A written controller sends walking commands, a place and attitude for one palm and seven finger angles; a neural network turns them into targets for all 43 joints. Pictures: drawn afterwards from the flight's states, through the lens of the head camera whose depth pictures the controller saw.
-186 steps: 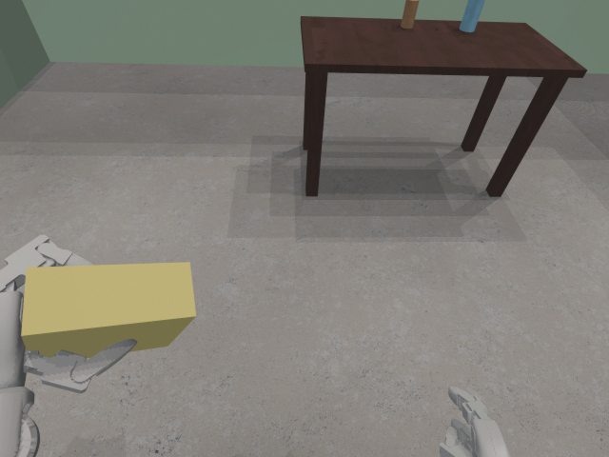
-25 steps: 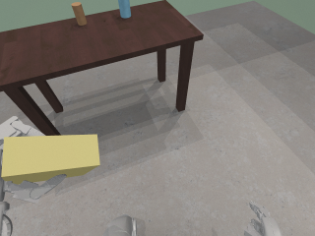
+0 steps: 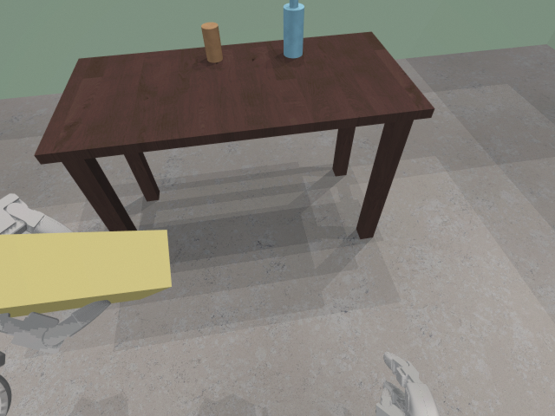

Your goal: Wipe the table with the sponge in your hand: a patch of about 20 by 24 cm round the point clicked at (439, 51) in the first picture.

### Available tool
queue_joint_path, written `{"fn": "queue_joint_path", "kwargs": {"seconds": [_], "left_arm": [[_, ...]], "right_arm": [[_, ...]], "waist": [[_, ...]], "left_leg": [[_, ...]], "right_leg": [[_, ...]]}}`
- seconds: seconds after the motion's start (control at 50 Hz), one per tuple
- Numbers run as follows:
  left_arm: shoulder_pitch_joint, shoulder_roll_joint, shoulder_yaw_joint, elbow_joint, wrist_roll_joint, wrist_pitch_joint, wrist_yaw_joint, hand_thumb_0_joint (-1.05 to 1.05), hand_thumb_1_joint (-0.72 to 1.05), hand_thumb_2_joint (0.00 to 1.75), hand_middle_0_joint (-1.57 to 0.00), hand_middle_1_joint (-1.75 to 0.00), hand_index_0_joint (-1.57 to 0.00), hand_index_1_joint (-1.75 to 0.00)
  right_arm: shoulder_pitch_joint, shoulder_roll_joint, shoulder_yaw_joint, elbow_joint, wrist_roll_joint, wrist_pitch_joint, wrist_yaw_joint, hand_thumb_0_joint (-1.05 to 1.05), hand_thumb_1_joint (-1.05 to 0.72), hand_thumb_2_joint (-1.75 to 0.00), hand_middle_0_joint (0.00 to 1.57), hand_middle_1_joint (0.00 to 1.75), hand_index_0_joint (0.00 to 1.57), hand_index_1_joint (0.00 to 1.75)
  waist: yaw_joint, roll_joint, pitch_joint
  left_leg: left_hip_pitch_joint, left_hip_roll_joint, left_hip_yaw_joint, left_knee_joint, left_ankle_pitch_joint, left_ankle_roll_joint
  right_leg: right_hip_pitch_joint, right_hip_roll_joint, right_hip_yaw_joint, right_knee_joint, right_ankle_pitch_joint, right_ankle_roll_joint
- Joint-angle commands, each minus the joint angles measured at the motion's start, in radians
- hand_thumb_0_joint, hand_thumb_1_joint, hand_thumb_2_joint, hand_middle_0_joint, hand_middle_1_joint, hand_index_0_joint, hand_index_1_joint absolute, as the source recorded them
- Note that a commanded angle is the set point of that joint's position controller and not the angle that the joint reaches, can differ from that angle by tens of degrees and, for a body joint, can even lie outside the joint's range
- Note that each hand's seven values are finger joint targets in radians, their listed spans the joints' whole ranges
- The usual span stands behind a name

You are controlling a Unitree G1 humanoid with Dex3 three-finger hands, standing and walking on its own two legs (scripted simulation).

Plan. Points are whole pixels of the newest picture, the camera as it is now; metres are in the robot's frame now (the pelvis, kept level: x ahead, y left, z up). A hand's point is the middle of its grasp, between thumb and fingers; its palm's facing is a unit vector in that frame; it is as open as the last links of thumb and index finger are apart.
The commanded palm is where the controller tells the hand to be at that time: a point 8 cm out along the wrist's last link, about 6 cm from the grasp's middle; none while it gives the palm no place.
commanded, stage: walk to a spot facing it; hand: left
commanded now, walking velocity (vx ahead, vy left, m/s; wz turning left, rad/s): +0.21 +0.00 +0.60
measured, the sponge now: (109, 272) +0.22 +0.20 +0.17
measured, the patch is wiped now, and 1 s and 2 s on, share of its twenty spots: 0.00 0.00 0.00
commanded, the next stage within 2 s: turn to face it in 0.26 s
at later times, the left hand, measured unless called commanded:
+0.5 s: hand (56, 245) +0.24 +0.26 +0.18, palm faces +0.56 -0.70 -0.45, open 9.7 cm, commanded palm +0.17 +0.29 +0.18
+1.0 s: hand (158, 219) +0.28 +0.16 +0.19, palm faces +0.38 -0.81 -0.44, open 9.7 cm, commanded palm +0.22 +0.21 +0.18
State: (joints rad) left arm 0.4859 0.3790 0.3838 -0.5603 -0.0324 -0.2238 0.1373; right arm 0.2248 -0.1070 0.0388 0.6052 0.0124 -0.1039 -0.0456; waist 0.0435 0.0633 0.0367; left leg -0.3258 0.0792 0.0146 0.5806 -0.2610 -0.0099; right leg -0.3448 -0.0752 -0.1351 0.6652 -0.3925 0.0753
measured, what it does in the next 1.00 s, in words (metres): steps to the right: right foot, then left foot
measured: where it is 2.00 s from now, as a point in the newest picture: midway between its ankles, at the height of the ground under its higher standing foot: outside the picture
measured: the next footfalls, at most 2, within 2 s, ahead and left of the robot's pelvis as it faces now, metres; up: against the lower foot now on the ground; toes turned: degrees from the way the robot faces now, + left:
right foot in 0.02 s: +0.07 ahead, -0.14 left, +0.00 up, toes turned -8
left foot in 0.36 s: +0.14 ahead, +0.12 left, +0.00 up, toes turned +21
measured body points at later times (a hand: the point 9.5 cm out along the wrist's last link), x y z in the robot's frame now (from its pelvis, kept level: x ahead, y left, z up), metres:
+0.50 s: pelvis +0.08 -0.02 -0.01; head +0.11 +0.00 +0.44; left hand +0.21 +0.30 +0.20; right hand +0.31 -0.20 -0.08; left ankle +0.11 +0.11 -0.73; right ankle +0.09 -0.14 -0.66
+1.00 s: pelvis +0.07 -0.07 +0.00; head +0.09 -0.07 +0.45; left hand +0.25 +0.21 +0.21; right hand +0.26 -0.33 -0.07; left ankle +0.04 +0.06 -0.72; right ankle +0.15 -0.15 -0.73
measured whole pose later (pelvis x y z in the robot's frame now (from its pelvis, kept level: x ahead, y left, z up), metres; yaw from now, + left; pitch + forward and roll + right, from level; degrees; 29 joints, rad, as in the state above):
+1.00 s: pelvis +0.07 -0.07 +0.00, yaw +1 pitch +1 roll +2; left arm 0.49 0.40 0.37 -0.55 -0.04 -0.21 0.14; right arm 0.18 -0.27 -0.03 0.55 0.01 -0.02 -0.04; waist -0.01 -0.04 0.01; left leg -0.29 0.02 0.06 0.66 -0.42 -0.05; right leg -0.39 0.06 0.03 0.51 -0.14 -0.07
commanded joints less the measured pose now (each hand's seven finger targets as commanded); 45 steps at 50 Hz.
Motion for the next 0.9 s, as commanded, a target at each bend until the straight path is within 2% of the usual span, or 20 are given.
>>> {"fn": "queue_joint_path", "kwargs": {"seconds": [0.0,0.02,0.04,0.08,0.14,0.24,0.28,0.3,0.32,0.34,0.36,0.46,0.5,0.62,0.64,0.66,0.68,0.7,0.78,0.88], "left_arm": [[-0.176,0.143,0.052,-0.083,0.025,0.0,0.023,0.0,0.1,1.3,-1.2,-1.6,-1.2,-1.6],[-0.205,0.193,0.078,-0.103,0.008,0.012,0.034,0.0,0.1,1.3,-1.2,-1.6,-1.2,-1.6],[-0.244,0.188,0.069,-0.144,0.005,0.003,0.036,0.0,0.1,1.3,-1.2,-1.6,-1.2,-1.6],[-0.201,0.194,0.091,-0.2,0.006,-0.02,0.032,0.0,0.1,1.3,-1.2,-1.6,-1.2,-1.6],[-0.106,0.188,0.114,-0.212,0.012,-0.031,0.043,0.0,0.1,1.3,-1.2,-1.6,-1.2,-1.6],[0.021,0.187,0.165,-0.273,-0.012,-0.023,0.074,0.0,0.1,1.3,-1.2,-1.6,-1.2,-1.6],[0.047,0.175,0.157,-0.269,-0.02,-0.018,0.082,0.0,0.1,1.3,-1.2,-1.6,-1.2,-1.6],[0.015,0.177,0.15,-0.292,-0.025,-0.023,0.084,0.0,0.1,1.3,-1.2,-1.6,-1.2,-1.6],[0.008,0.184,0.158,-0.313,-0.036,-0.041,0.084,0.0,0.1,1.3,-1.2,-1.6,-1.2,-1.6],[-0.017,0.191,0.154,-0.347,-0.039,-0.061,0.078,0.0,0.1,1.3,-1.2,-1.6,-1.2,-1.6],[0.0,0.202,0.146,-0.224,-0.014,-0.066,0.054,0.0,0.1,1.3,-1.2,-1.6,-1.2,-1.6],[-0.024,0.188,0.134,-0.368,-0.007,-0.055,0.035,0.0,0.1,1.3,-1.2,-1.6,-1.2,-1.6],[-0.035,0.142,0.094,-0.32,-0.011,-0.05,0.031,0.0,0.1,1.3,-1.2,-1.6,-1.2,-1.6],[-0.197,0.095,0.035,-0.092,0.007,-0.018,0.023,0.0,0.1,1.3,-1.2,-1.6,-1.2,-1.6],[-0.244,0.111,0.033,-0.071,0.013,-0.017,0.019,0.0,0.1,1.3,-1.2,-1.6,-1.2,-1.6],[-0.281,0.132,0.028,-0.068,0.021,-0.013,0.02,0.0,0.1,1.3,-1.2,-1.6,-1.2,-1.6],[-0.317,0.156,0.038,-0.077,0.007,-0.004,0.026,0.0,0.1,1.3,-1.2,-1.6,-1.2,-1.6],[-0.308,0.166,0.049,-0.071,-0.003,0.005,0.028,0.0,0.1,1.3,-1.2,-1.6,-1.2,-1.6],[-0.183,0.174,0.094,-0.161,-0.009,-0.032,0.03,0.0,0.1,1.3,-1.2,-1.6,-1.2,-1.6],[-0.006,0.185,0.154,-0.16,-0.018,-0.042,0.033,0.0,0.1,1.3,-1.2,-1.6,-1.2,-1.6]], "right_arm": [[-0.078,-0.151,-0.066,-0.126,0.003,-0.026,-0.03,0.0,-0.9,-0.9,0.2,0.3,0.2,0.3],[-0.136,-0.168,-0.065,-0.139,-0.001,-0.035,-0.033,0.0,-0.9,-0.9,0.2,0.3,0.2,0.3],[-0.142,-0.194,-0.077,-0.13,-0.012,-0.045,-0.031,0.0,-0.9,-0.9,0.2,0.3,0.2,0.3],[-0.169,-0.181,-0.065,-0.119,-0.013,-0.024,-0.024,0.0,-0.9,-0.9,0.2,0.3,0.2,0.3],[-0.158,-0.166,-0.069,-0.138,-0.015,0.004,-0.027,0.0,-0.9,-0.9,0.2,0.3,0.2,0.3],[-0.128,-0.152,-0.088,-0.211,-0.013,0.028,-0.024,0.0,-0.9,-0.9,0.2,0.3,0.2,0.3],[-0.091,-0.155,-0.097,-0.215,-0.01,0.033,-0.027,0.0,-0.9,-0.9,0.2,0.3,0.2,0.3],[-0.074,-0.166,-0.108,-0.217,-0.004,0.037,-0.031,0.0,-0.9,-0.9,0.2,0.3,0.2,0.3],[-0.071,-0.185,-0.116,-0.218,-0.003,0.032,-0.03,0.0,-0.9,-0.9,0.2,0.3,0.2,0.3],[-0.071,-0.233,-0.13,-0.222,0.002,0.019,-0.016,0.0,-0.9,-0.9,0.2,0.3,0.2,0.3],[-0.057,-0.239,-0.127,-0.201,0.001,0.005,0.003,0.0,-0.9,-0.9,0.2,0.3,0.2,0.3],[-0.109,-0.215,-0.111,-0.169,0.005,-0.013,0.019,0.0,-0.9,-0.9,0.2,0.3,0.2,0.3],[-0.105,-0.204,-0.09,-0.165,0.001,-0.038,0.013,0.0,-0.9,-0.9,0.2,0.3,0.2,0.3],[-0.09,-0.206,-0.077,-0.152,0.0,-0.065,-0.004,0.0,-0.9,-0.9,0.2,0.3,0.2,0.3],[-0.086,-0.197,-0.076,-0.148,-0.001,-0.063,-0.002,0.0,-0.9,-0.9,0.2,0.3,0.2,0.3],[-0.08,-0.177,-0.073,-0.157,-0.002,-0.057,-0.002,0.0,-0.9,-0.9,0.2,0.3,0.2,0.3],[-0.103,-0.165,-0.061,-0.165,-0.007,-0.062,-0.004,0.0,-0.9,-0.9,0.2,0.3,0.2,0.3],[-0.122,-0.183,-0.073,-0.159,-0.009,-0.061,-0.002,0.0,-0.9,-0.9,0.2,0.3,0.2,0.3],[-0.147,-0.161,-0.046,-0.151,-0.013,-0.01,-0.002,0.0,-0.9,-0.9,0.2,0.3,0.2,0.3],[-0.147,-0.176,-0.063,-0.199,-0.011,0.027,0.005,0.0,-0.9,-0.9,0.2,0.3,0.2,0.3]], "waist": [[-0.028,-0.277,-0.101],[-0.003,-0.419,-0.086],[-0.019,-0.353,-0.06],[-0.021,-0.208,-0.022],[-0.031,-0.218,-0.063],[-0.004,-0.251,-0.167],[-0.043,-0.216,-0.232],[-0.081,-0.145,-0.271],[-0.087,0.041,-0.3],[-0.056,0.268,-0.319],[-0.064,0.155,-0.247],[-0.034,0.192,-0.197],[-0.039,0.223,-0.159],[-0.023,0.093,-0.106],[-0.029,0.0,-0.086],[-0.043,-0.191,-0.077],[-0.033,-0.355,-0.092],[-0.017,-0.402,-0.09],[-0.027,-0.18,-0.185],[-0.003,-0.19,-0.225]], "left_leg": [[-0.291,-0.027,0.052,0.285,-0.283,0.048],[-0.421,-0.072,0.038,0.57,-0.34,0.01],[-0.422,-0.027,-0.04,0.692,-0.257,-0.005],[-0.422,0.013,-0.029,0.749,-0.203,-0.032],[-0.301,0.017,0.057,0.527,-0.179,-0.039],[-0.133,-0.045,0.219,0.121,-0.117,-0.032],[0.029,-0.111,0.268,-0.052,0.005,-0.03],[0.188,-0.105,0.24,-0.141,0.136,-0.017],[0.384,0.062,0.025,-0.143,0.481,0.075],[0.462,0.357,-0.405,-0.126,1.031,0.247],[0.454,0.383,-0.441,-0.122,1.059,0.271],[0.135,0.223,-0.031,-0.204,0.419,0.164],[0.027,0.223,0.018,-0.266,0.215,0.133],[-0.033,0.23,0.083,-0.1,-0.063,0.05],[-0.039,0.183,0.111,0.017,-0.12,0.021],[-0.058,0.07,0.149,0.188,-0.228,-0.024],[-0.136,-0.023,0.101,0.355,-0.34,-0.051],[-0.153,-0.026,0.023,0.51,-0.319,-0.052],[-0.155,-0.02,0.001,0.497,-0.199,-0.067],[-0.082,-0.043,0.033,0.194,-0.202,-0.05]], "right_leg": [[0.341,-0.246,0.33,-0.389,-0.036,-0.123],[0.348,-0.441,0.582,-0.44,0.048,-0.22],[0.287,-0.448,0.562,-0.442,0.085,-0.238],[0.279,-0.397,0.337,-0.382,0.355,-0.232],[0.303,-0.318,0.057,-0.273,0.789,-0.173],[0.355,-0.299,-0.04,-0.143,0.925,-0.162],[0.321,-0.261,-0.1,0.03,0.941,-0.114],[0.224,-0.239,-0.102,0.201,0.858,-0.073],[0.007,-0.141,-0.093,0.432,0.396,-0.017],[-0.212,-0.006,-0.004,0.622,-0.301,0.013],[-0.299,-0.01,0.097,0.664,-0.323,-0.014],[-0.127,-0.029,0.08,0.399,-0.012,-0.022],[-0.017,0.003,0.044,0.253,0.008,-0.022],[0.142,0.06,0.004,-0.091,0.102,-0.011],[0.121,0.015,0.081,-0.184,0.171,-0.036],[0.057,-0.106,0.316,-0.281,0.336,-0.103],[0.048,-0.248,0.546,-0.359,0.433,-0.186],[0.028,-0.285,0.652,-0.407,0.407,-0.225],[0.179,-0.185,0.402,-0.286,0.571,-0.227],[0.224,-0.167,0.443,-0.306,0.483,-0.247]]}}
